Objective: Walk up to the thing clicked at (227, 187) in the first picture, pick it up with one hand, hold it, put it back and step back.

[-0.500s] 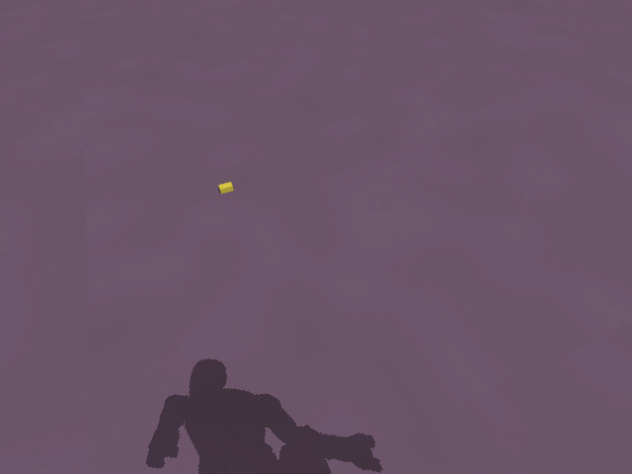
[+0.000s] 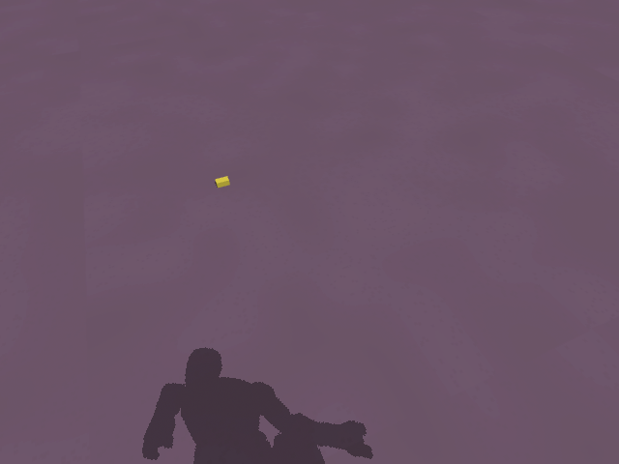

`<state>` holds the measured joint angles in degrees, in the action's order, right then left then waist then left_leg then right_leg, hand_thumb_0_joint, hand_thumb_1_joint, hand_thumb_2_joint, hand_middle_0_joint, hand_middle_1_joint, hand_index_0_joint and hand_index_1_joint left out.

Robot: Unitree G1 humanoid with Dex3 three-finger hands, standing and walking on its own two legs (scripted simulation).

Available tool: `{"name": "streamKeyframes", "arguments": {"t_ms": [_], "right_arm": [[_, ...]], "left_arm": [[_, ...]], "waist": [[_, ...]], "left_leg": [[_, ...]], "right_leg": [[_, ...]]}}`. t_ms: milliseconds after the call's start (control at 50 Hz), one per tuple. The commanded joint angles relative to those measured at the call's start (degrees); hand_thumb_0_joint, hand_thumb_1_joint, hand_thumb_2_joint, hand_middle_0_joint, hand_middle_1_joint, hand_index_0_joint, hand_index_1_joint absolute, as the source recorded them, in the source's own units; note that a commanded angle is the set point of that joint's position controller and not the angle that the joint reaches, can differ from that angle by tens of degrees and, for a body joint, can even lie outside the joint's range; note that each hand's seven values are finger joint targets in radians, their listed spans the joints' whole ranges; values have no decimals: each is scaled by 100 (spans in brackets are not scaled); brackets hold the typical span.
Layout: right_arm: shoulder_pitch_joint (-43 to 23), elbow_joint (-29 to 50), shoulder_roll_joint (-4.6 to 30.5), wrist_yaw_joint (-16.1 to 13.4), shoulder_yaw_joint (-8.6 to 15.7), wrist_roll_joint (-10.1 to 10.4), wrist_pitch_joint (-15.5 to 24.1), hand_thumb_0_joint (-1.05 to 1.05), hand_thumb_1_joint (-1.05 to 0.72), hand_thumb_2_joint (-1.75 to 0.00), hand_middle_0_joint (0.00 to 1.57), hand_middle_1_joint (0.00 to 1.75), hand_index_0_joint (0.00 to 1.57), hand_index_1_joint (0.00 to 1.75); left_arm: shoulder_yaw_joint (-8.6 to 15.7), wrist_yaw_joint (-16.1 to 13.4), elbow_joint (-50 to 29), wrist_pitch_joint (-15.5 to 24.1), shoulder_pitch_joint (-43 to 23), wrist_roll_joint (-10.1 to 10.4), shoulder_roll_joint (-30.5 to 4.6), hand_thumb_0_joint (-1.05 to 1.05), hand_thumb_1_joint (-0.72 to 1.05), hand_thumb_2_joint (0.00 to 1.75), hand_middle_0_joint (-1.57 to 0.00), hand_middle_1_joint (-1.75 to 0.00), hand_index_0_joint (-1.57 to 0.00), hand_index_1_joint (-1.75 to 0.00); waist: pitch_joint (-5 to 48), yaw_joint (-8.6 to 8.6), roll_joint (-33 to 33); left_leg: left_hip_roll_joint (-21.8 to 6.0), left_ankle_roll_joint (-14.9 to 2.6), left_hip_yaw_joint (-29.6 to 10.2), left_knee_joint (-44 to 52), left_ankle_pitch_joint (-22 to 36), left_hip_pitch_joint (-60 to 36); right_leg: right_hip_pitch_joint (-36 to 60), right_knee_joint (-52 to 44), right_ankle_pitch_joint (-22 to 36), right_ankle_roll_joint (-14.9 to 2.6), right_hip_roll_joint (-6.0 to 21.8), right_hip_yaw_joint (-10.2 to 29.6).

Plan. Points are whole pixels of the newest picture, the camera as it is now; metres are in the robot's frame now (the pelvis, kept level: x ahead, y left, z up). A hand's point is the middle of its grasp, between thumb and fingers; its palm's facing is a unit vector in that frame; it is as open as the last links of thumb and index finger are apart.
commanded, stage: stand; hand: left
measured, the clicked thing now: (222, 182) +1.53 +0.46 -0.77
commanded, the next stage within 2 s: walk up in 0.62 s
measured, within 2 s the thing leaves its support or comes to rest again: neither
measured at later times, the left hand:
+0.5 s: hand out of the picture +0.08 +0.25 -0.16, palm faces -0.03 -0.94 -0.34, open 7.4 cm
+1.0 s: hand out of the picture +0.09 +0.38 -0.18, palm faces +0.15 -0.92 -0.37, open 7.4 cm
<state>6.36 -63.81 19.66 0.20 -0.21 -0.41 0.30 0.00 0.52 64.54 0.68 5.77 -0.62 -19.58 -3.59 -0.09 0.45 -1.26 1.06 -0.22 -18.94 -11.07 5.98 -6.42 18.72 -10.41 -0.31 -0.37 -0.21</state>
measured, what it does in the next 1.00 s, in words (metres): walks ahead: left foot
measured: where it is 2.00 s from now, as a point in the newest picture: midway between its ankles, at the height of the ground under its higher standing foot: (290, 361)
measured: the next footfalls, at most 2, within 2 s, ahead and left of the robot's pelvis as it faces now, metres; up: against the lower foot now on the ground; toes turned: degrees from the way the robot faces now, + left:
left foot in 0.94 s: +0.16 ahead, +0.22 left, +0.00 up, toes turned +15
right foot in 1.38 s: +0.49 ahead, -0.03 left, +0.00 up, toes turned +10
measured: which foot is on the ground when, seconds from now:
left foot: down 0.00-0.68, up 0.70-0.92, down 0.94-1.00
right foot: down 0.00-0.94, up 0.96-1.00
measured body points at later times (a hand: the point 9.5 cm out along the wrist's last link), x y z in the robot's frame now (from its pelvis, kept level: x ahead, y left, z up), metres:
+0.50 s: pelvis +0.00 +0.00 +0.00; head +0.02 +0.00 +0.45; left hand +0.08 +0.30 -0.13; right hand +0.08 -0.30 -0.13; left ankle -0.01 +0.13 -0.75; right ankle +0.00 -0.12 -0.75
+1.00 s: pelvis +0.09 +0.07 -0.03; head +0.08 +0.10 +0.42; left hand +0.08 +0.43 -0.16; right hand +0.22 -0.27 -0.11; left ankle +0.13 +0.21 -0.75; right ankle +0.01 -0.09 -0.71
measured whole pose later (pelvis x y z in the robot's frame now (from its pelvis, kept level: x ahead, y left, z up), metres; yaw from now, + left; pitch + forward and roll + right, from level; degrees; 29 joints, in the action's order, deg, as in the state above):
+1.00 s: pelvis +0.09 +0.07 -0.03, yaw +11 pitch -3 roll +0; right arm 15.5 -53.3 26.1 4.1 7.2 -1.5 3.8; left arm 5.8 4.6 56.3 0.1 13.6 -3.0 -27.6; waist -2.3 -0.5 -3.9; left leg -2.7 -0.8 3.9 -39.7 -15.5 21.7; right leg -11.3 52.5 -30.0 -3.0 6.0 -2.6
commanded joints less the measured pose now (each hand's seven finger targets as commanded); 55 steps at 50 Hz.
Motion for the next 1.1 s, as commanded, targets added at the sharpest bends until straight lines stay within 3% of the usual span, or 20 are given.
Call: {"name": "streamKeyframes", "arguments": {"t_ms": [0, 200, 580, 600, 620, 640, 660, 680, 700, 740, 780, 840, 880, 900, 920, 940, 960, 980, 1020, 1080], "right_arm": [[-171, 348, 1246, -82, 247, -11, 151, 0, -90, -90, 20, 30, 20, 30], [-200, 355, 1233, -82, 241, -2, 144, 0, -90, -90, 20, 30, 20, 30], [-200, 323, 1244, -76, 243, -15, 159, 0, -90, -90, 20, 30, 20, 30], [140, 697, 1784, 92, 639, -39, 240, 0, -90, -90, 20, 30, 20, 30], [-98, 778, 1756, 168, 634, -98, 229, 0, -90, -90, 20, 30, 20, 30], [-526, 1036, 1652, 214, 633, -113, 238, 0, -90, -90, 20, 30, 20, 30], [-904, 1313, 1371, 245, 594, -160, 234, 0, -90, -90, 20, 30, 20, 30], [-979, 1439, 1288, 257, 592, -209, 258, 0, -90, -90, 20, 30, 20, 30], [-825, 1433, 1453, 276, 649, -201, 284, 0, -90, -90, 20, 30, 20, 30], [-130, 1315, 1607, 395, 761, -117, 288, 0, -90, -90, 20, 30, 20, 30], [229, 1292, 1609, 492, 830, -98, 281, 0, -90, -90, 20, 30, 20, 30], [561, 1298, 1453, 547, 897, -116, 290, 0, -90, -90, 20, 30, 20, 30], [1507, 993, 1564, 471, 1016, -115, 338, 0, -90, -90, 20, 30, 20, 30], [1995, 847, 1768, 388, 1116, -161, 379, 0, -90, -90, 20, 30, 20, 30], [2600, 832, 2287, 269, 1244, -210, 404, 0, -90, -90, 20, 30, 20, 30], [2371, 1165, 2768, 222, 1228, -177, 473, 0, -90, -90, 20, 30, 20, 30], [1680, 1385, 2909, 238, 1240, 41, 466, 0, -90, -90, 20, 30, 20, 30], [1305, 1483, 2612, 209, 1107, 30, 505, 0, -90, -90, 20, 30, 20, 30], [1051, 1595, 2220, 153, 931, 6, 576, 0, -90, -90, 20, 30, 20, 30], [1110, 1636, 2109, 171, 870, 17, 645, 0, -90, -90, 20, 30, 20, 30]], "left_arm": [[229, -111, -360, 139, -208, 14, -1206, 0, 90, 90, -20, -30, -20, -30], [222, -123, -373, 145, -196, 16, -1216, 0, 90, 90, -20, -30, -20, -30], [216, -109, -378, 139, -175, 20, -1231, 0, 90, 90, -20, -30, -20, -30], [675, 97, -756, 260, 93, -92, -1969, 0, 90, 90, -20, -30, -20, -30], [711, 159, -751, 259, 207, -168, -1874, 0, 90, 90, -20, -30, -20, -30], [788, 192, -779, 276, 541, -198, -1923, 0, 90, 90, -20, -30, -20, -30], [868, 204, -772, 282, 876, -200, -2069, 0, 90, 90, -20, -30, -20, -30], [924, 199, -932, 332, 854, -227, -2164, 0, 90, 90, -20, -30, -20, -30], [917, 208, -1119, 364, 546, -223, -2153, 0, 90, 90, -20, -30, -20, -30], [879, 221, -1328, 401, 91, -217, -1928, 0, 90, 90, -20, -30, -20, -30], [903, 264, -1528, 418, -210, -269, -2077, 0, 90, 90, -20, -30, -20, -30], [902, 360, -1656, 375, -307, -249, -2072, 0, 90, 90, -20, -30, -20, -30], [861, 384, -1676, 325, -402, -244, -1861, 0, 90, 90, -20, -30, -20, -30], [773, 394, -1630, 263, -103, -262, -1583, 0, 90, 90, -20, -30, -20, -30], [631, 417, -1701, 227, 81, -212, -1176, 0, 90, 90, -20, -30, -20, -30], [566, 407, -1913, 236, -32, -138, -1178, 0, 90, 90, -20, -30, -20, -30], [620, 394, -1938, 248, -173, -156, -1774, 0, 90, 90, -20, -30, -20, -30], [643, 394, -1770, 257, -12, -58, -1970, 0, 90, 90, -20, -30, -20, -30], [697, 410, -1452, 230, 448, -33, -1925, 0, 90, 90, -20, -30, -20, -30], [735, 531, -1425, 153, 540, -98, -1859, 0, 90, 90, -20, -30, -20, -30]], "waist": [[629, 6, -18], [692, 17, -20], [579, -2, 0], [1095, -159, -151], [539, -329, 13], [167, -560, -177], [-158, -830, -1000], [-310, -929, -1330], [-344, -745, -822], [-120, -291, -560], [-29, -109, -1038], [-25, 32, -966], [288, 468, -109], [555, 648, 624], [509, 931, 1937], [388, 780, 1962], [39, 514, 965], [-52, 280, 238], [-38, 13, 411], [-147, -13, 736]], "left_leg": [[-662, -267, -473, 212, 976, -148], [-659, -261, -441, 171, 1212, -187], [-647, -246, -473, 291, 955, -113], [-372, -697, -815, -253, -1900, 610], [-341, -678, -876, -320, -2622, 1784], [-240, -569, -635, -778, -2335, 2626], [97, -417, 22, -1864, -1732, 3585], [-169, -319, 136, -2941, -1602, 4045], [-435, -252, -171, -3162, -1484, 3949], [-654, -216, -353, -3153, -1214, 3322], [-731, -169, -188, -2566, -1136, 2468], [-433, -124, 394, -1825, -384, 1159], [-60, -160, 831, -1375, 106, -322], [164, -306, 797, -1516, -475, -1320], [-652, -711, -1020, -431, -2527, -1727], [-2074, -1363, -4421, 1257, -4468, -1071], [-2556, -1858, -4987, 1609, -4684, -198], [-2324, -1701, -3963, 1110, -3677, -255], [-1604, -1329, -2451, 755, -2705, 233], [-1328, -1241, -1552, 969, -2259, 777]], "right_leg": [[155, -225, 1080, -131, 768, 560], [262, -208, 1393, -121, 790, 529], [188, -299, 1067, -130, 794, 566], [849, 414, -1968, -270, 515, 205], [910, 475, -2761, -381, 645, 418], [1040, 128, -3187, -615, 1004, 885], [1300, -780, -3850, -990, 1768, 1744], [1207, -1431, -3631, -1428, 2658, 2504], [950, -1455, -3192, -1610, 2862, 2626], [688, -1336, -3103, -1291, 2237, 1579], [183, -1244, -2755, -1137, 2021, 853], [-804, -781, -2469, -910, 1589, -68], [-1440, 521, -2414, -771, 1231, -650], [-2167, 1876, -2324, -698, 914, -909], [-3225, 4016, -2417, -495, 301, -1144], [-3968, 5099, -2436, -303, -59, -378], [-3639, 5166, -2050, -289, 526, 453], [-3607, 5022, -1510, -204, 763, 568], [-3047, 4381, -1030, -126, 953, 515], [-2538, 3568, -672, 54, 890, 232]]}}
